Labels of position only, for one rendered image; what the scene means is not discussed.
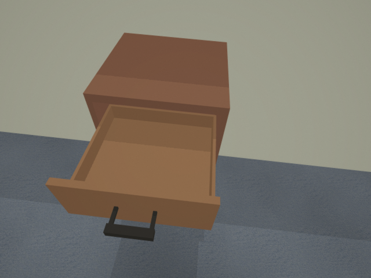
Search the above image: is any handle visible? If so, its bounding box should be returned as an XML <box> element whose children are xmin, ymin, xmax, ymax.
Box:
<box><xmin>103</xmin><ymin>206</ymin><xmax>157</xmax><ymax>242</ymax></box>

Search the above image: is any cabinet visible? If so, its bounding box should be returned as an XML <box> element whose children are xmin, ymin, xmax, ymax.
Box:
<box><xmin>83</xmin><ymin>32</ymin><xmax>230</xmax><ymax>162</ymax></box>

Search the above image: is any drawer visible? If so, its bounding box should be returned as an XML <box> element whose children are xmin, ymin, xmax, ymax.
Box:
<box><xmin>45</xmin><ymin>104</ymin><xmax>220</xmax><ymax>230</ymax></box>

